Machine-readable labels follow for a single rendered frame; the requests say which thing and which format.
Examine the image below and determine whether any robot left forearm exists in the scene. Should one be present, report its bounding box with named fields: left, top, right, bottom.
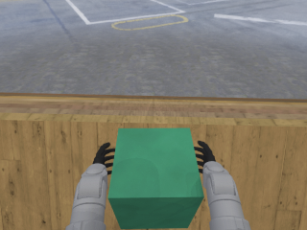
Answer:
left=65, top=163, right=108, bottom=230

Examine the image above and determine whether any robot left hand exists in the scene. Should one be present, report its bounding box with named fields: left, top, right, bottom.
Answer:
left=92, top=142, right=115, bottom=175

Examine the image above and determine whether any robot right forearm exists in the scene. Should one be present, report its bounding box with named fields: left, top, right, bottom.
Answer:
left=202, top=161, right=251, bottom=230

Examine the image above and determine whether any robot right hand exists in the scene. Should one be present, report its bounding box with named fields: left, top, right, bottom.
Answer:
left=194, top=140, right=216, bottom=173

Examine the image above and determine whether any carton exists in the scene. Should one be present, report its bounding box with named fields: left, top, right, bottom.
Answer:
left=107, top=127, right=204, bottom=229

